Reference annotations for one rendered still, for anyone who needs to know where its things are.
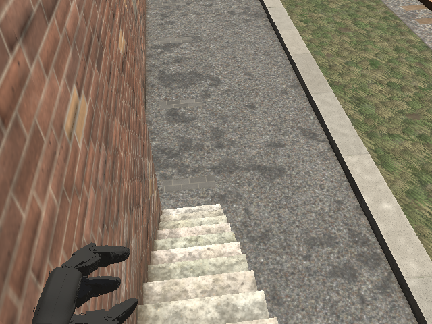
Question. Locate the stairs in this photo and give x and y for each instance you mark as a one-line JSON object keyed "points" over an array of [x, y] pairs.
{"points": [[198, 274]]}

